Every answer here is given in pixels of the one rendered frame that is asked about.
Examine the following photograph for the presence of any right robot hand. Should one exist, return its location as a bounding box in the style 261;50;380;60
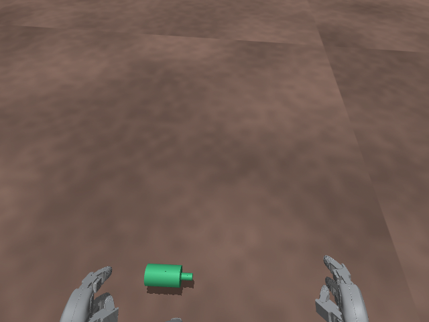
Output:
315;255;369;322

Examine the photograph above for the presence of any bottle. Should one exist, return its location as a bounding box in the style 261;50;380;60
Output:
144;264;193;288

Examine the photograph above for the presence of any left robot hand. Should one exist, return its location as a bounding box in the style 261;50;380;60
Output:
60;266;119;322

